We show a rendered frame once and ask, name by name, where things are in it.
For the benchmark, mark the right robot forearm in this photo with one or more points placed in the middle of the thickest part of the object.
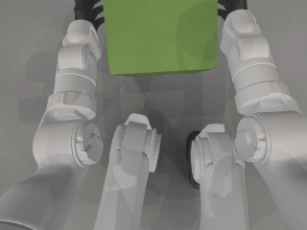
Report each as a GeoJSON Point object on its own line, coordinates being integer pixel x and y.
{"type": "Point", "coordinates": [252, 69]}

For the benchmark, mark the right robot upper arm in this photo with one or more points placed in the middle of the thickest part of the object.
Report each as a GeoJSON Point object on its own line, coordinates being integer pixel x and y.
{"type": "Point", "coordinates": [276, 144]}

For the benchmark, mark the left robot upper arm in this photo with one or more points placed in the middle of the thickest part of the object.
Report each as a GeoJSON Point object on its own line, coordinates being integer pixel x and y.
{"type": "Point", "coordinates": [64, 151]}

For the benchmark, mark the carton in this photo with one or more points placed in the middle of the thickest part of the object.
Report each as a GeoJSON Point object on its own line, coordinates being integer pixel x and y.
{"type": "Point", "coordinates": [161, 37]}

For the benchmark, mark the robot right shin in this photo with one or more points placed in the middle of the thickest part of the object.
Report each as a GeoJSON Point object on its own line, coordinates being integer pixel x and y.
{"type": "Point", "coordinates": [220, 128]}

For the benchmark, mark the left robot hand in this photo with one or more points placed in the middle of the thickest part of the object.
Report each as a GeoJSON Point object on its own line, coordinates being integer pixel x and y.
{"type": "Point", "coordinates": [84, 11]}

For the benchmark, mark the right robot hand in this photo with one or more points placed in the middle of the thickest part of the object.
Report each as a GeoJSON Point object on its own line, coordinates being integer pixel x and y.
{"type": "Point", "coordinates": [231, 6]}

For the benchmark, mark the left robot forearm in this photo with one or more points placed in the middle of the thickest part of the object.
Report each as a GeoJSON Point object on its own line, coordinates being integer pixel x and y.
{"type": "Point", "coordinates": [76, 75]}

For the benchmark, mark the robot right thigh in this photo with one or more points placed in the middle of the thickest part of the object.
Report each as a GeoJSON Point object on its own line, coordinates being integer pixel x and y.
{"type": "Point", "coordinates": [224, 203]}

